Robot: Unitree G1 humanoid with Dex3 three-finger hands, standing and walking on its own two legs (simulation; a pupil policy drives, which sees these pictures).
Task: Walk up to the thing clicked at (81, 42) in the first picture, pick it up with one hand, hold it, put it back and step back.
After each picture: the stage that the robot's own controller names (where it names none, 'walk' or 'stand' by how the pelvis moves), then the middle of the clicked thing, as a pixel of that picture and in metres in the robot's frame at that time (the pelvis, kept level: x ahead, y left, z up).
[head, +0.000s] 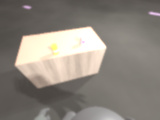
stand; (82, 40) +0.92 +0.11 -0.11
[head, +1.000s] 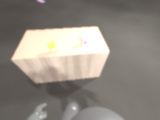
rise first; (84, 40) +0.84 +0.10 -0.09
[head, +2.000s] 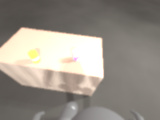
walk; (75, 55) +0.56 +0.15 -0.08
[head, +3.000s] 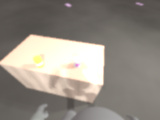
stand; (76, 61) +0.54 +0.13 -0.10
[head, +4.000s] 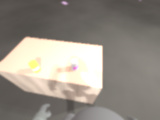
stand; (74, 64) +0.50 +0.14 -0.11
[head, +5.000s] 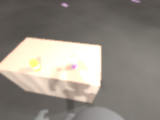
stand; (73, 63) +0.52 +0.16 -0.12
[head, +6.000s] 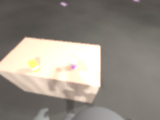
stand; (73, 64) +0.52 +0.16 -0.12
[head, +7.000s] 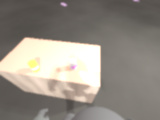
stand; (73, 64) +0.51 +0.16 -0.12
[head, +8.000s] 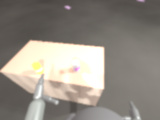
rise first; (76, 66) +0.50 +0.16 -0.11
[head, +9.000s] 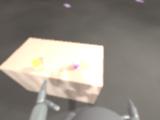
go down; (75, 63) +0.52 +0.16 -0.11
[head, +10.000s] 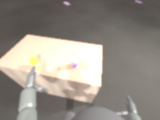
go down; (74, 62) +0.52 +0.15 -0.10
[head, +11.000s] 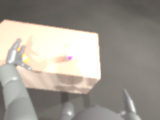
go down; (69, 54) +0.53 +0.14 -0.05
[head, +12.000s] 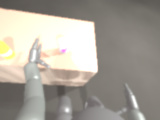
close in; (63, 46) +0.54 +0.15 -0.02
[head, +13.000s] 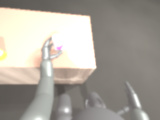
close; (58, 43) +0.54 +0.16 +0.01
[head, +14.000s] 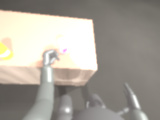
lift; (62, 46) +0.53 +0.14 +0.00
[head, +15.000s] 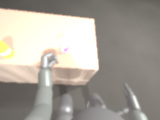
lift; (64, 45) +0.53 +0.14 +0.00
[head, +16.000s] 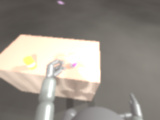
close; (72, 61) +0.52 +0.14 -0.07
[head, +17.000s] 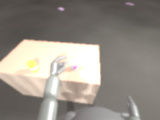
stand; (73, 64) +0.52 +0.14 -0.09
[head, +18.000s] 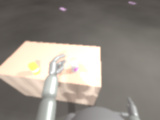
stand; (74, 66) +0.50 +0.14 -0.10
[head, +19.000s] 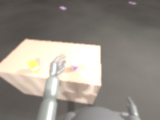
stand; (74, 65) +0.51 +0.14 -0.09
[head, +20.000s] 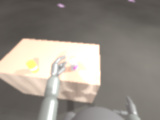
stand; (73, 64) +0.51 +0.14 -0.10
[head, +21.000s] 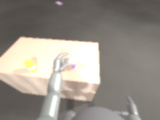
stand; (72, 63) +0.51 +0.15 -0.09
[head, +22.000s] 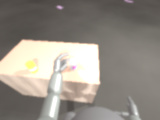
stand; (72, 64) +0.51 +0.15 -0.09
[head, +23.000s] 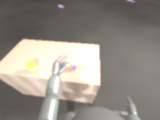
stand; (73, 64) +0.51 +0.14 -0.09
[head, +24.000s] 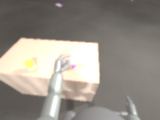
stand; (72, 63) +0.52 +0.15 -0.09
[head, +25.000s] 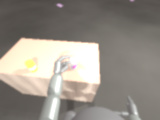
stand; (72, 63) +0.51 +0.15 -0.09
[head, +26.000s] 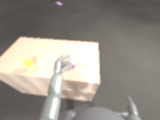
stand; (72, 63) +0.51 +0.15 -0.09
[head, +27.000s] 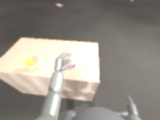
stand; (72, 62) +0.52 +0.15 -0.08
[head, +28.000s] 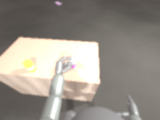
stand; (72, 63) +0.51 +0.15 -0.08
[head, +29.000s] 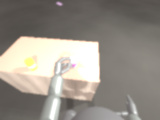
close; (72, 62) +0.52 +0.15 -0.08
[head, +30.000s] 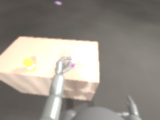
stand; (72, 62) +0.52 +0.15 -0.08
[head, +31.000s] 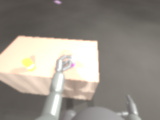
stand; (71, 62) +0.52 +0.15 -0.08
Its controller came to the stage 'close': yes
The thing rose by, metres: 0.00
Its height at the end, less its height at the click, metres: +0.00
